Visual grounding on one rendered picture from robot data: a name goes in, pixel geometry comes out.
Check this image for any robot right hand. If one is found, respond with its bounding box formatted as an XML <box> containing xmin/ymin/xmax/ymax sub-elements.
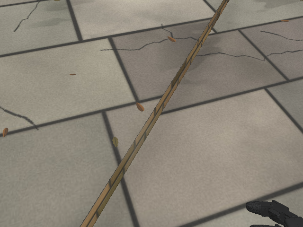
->
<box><xmin>246</xmin><ymin>200</ymin><xmax>303</xmax><ymax>227</ymax></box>

